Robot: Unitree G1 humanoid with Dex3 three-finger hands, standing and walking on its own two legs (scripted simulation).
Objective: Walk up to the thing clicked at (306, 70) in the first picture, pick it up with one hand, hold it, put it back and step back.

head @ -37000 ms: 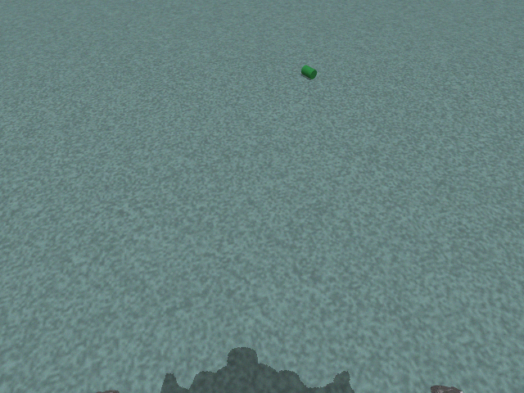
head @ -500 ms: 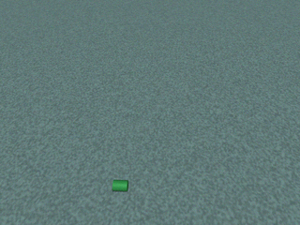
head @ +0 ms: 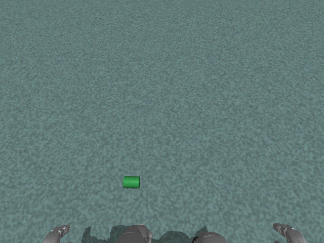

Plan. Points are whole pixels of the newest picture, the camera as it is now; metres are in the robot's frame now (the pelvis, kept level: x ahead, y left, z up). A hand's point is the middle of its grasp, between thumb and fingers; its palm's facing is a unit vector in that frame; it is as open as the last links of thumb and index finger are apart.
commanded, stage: step back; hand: left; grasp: from above
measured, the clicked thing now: (131, 182) +0.46 +0.21 -0.74
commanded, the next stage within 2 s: none
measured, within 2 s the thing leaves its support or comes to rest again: neither
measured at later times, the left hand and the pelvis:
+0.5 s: hand out of the picture +0.03 +0.30 -0.17, palm faces -0.11 -0.92 -0.38, open 7.4 cm; pelvis -0.09 +0.04 -0.01, yaw -6 degrees
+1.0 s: hand out of the picture -0.08 +0.31 -0.16, palm faces -0.02 -0.93 -0.37, open 7.4 cm; pelvis -0.23 +0.06 -0.01, yaw -1 degrees
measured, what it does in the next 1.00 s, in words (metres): walks backwards: right foot, then left foot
